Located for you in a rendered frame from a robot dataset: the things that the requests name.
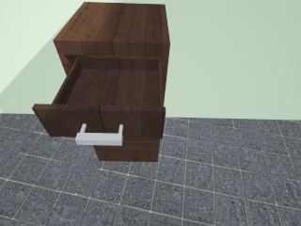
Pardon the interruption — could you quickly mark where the handle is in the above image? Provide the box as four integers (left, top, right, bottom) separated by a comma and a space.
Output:
75, 123, 123, 146

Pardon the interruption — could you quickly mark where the cabinet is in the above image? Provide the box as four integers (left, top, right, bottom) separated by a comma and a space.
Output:
53, 2, 170, 162

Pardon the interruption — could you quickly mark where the drawer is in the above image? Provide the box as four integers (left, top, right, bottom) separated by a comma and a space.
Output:
32, 56, 166, 139

